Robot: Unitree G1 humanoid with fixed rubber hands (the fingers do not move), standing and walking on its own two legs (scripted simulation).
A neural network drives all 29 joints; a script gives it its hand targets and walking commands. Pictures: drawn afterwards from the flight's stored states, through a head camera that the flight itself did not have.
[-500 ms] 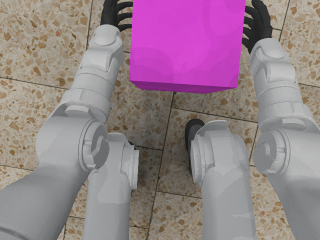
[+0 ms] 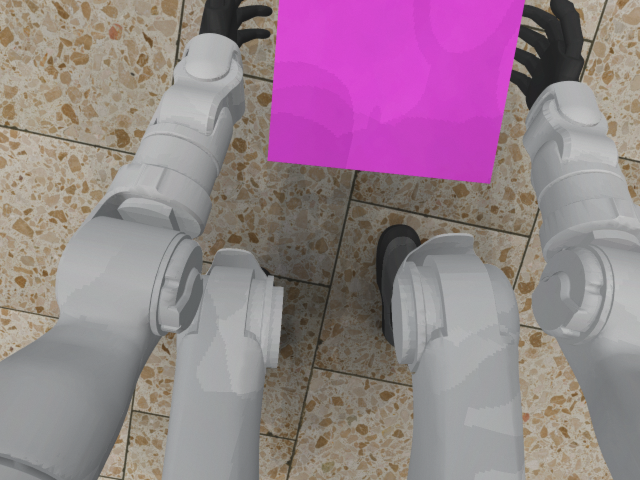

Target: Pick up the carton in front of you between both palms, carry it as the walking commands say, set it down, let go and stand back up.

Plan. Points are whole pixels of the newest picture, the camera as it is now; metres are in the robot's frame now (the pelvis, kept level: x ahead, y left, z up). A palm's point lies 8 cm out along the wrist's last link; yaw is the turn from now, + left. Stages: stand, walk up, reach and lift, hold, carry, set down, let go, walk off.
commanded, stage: set down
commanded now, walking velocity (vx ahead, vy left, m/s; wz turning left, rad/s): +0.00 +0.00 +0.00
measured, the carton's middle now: (374, 84) +0.49 -0.11 -0.25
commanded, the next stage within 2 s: let go in 1.20 s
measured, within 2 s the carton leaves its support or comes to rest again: neither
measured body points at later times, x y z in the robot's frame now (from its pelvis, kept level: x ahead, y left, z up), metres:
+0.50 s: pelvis +0.01 -0.02 +0.05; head +0.34 -0.08 +0.35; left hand +0.56 +0.05 -0.09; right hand +0.48 -0.33 -0.09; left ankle +0.10 +0.12 -0.34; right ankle +0.15 -0.15 -0.34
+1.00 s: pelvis +0.04 -0.02 +0.18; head +0.34 -0.07 +0.51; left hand +0.55 +0.07 +0.06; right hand +0.48 -0.33 +0.07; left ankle +0.10 +0.12 -0.34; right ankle +0.15 -0.15 -0.34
